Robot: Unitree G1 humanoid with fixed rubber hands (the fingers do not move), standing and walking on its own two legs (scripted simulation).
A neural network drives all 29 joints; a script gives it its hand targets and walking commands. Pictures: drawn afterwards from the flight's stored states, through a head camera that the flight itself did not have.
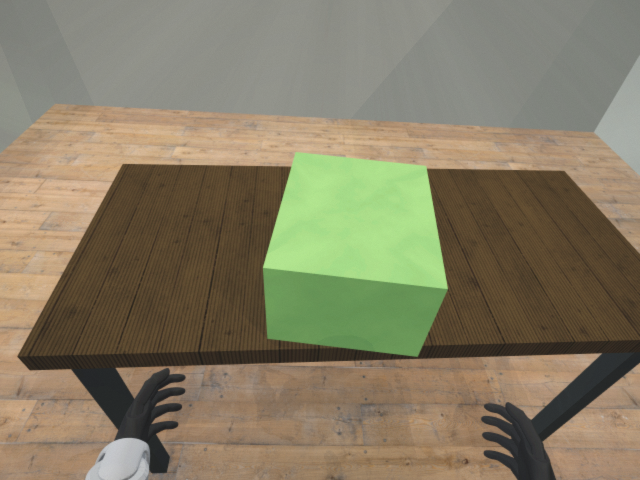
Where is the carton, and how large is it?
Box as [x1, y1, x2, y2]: [263, 152, 447, 356]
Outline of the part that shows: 295,152 263,265 267,338 417,356 447,289 426,167 421,165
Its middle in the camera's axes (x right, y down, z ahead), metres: +0.05 +0.01 +0.67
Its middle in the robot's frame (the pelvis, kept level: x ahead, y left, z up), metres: +0.48 +0.00 +0.00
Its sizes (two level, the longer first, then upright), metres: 0.293 0.243 0.171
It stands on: a table, 0.68 m high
